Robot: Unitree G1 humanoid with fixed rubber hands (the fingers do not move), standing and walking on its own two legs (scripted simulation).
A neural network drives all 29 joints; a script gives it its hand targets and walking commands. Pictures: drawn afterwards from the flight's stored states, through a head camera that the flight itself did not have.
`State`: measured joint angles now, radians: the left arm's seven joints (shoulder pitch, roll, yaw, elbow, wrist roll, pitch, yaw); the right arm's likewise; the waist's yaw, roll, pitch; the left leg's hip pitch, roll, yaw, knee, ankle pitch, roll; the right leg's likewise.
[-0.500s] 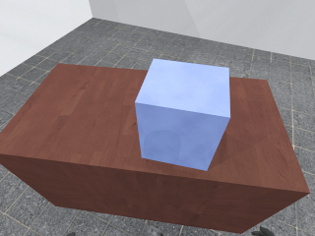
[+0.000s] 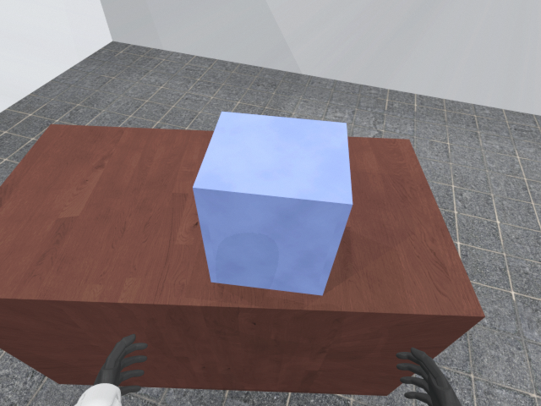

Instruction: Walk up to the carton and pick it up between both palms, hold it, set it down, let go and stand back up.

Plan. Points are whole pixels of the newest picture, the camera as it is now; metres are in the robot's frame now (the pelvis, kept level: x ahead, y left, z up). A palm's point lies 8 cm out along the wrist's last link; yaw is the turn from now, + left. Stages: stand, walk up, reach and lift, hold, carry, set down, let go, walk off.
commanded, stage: reach and lift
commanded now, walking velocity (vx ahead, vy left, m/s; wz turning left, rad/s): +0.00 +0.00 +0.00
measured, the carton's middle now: (274, 207) +0.47 +0.02 +0.00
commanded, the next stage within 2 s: none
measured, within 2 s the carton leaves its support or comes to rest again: neither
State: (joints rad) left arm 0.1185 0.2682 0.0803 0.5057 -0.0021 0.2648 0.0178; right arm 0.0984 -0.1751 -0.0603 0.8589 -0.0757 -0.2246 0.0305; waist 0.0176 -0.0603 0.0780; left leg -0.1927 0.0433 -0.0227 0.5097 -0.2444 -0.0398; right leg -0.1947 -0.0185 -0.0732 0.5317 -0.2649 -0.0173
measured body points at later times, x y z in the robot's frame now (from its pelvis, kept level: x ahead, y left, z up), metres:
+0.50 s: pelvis +0.04 +0.03 +0.01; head +0.03 +0.04 +0.46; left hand +0.21 +0.26 -0.06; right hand +0.22 -0.20 -0.06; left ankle +0.02 +0.15 -0.73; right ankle +0.02 -0.10 -0.73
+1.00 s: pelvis +0.02 +0.02 +0.01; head +0.01 +0.03 +0.46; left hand +0.22 +0.23 -0.04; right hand +0.21 -0.20 -0.04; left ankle +0.02 +0.15 -0.73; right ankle +0.02 -0.10 -0.73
